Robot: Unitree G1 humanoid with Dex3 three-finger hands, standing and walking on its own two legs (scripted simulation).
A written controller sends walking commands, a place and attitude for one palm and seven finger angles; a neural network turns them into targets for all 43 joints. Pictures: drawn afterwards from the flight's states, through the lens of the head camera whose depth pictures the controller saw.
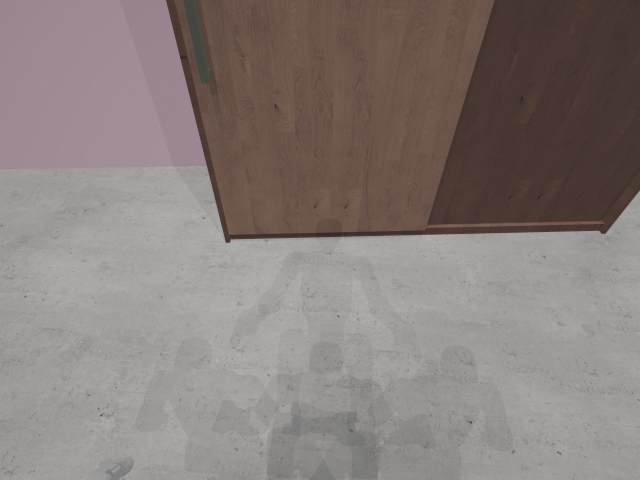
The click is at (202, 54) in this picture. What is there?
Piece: wardrobe's sliding door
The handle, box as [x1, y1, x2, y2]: [183, 0, 209, 83]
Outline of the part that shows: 183,0 201,83 208,83 209,68 206,65 194,1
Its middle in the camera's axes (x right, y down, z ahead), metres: -0.33 -0.58 +1.00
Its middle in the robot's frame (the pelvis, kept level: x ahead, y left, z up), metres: +1.13 +0.39 +0.14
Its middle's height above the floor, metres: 0.90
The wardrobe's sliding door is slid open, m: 0.00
